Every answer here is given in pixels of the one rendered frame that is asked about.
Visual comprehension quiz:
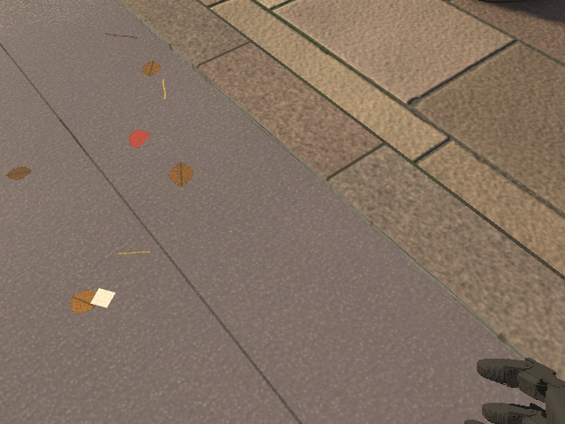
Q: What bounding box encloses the right robot hand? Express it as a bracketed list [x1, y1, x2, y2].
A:
[464, 358, 565, 424]

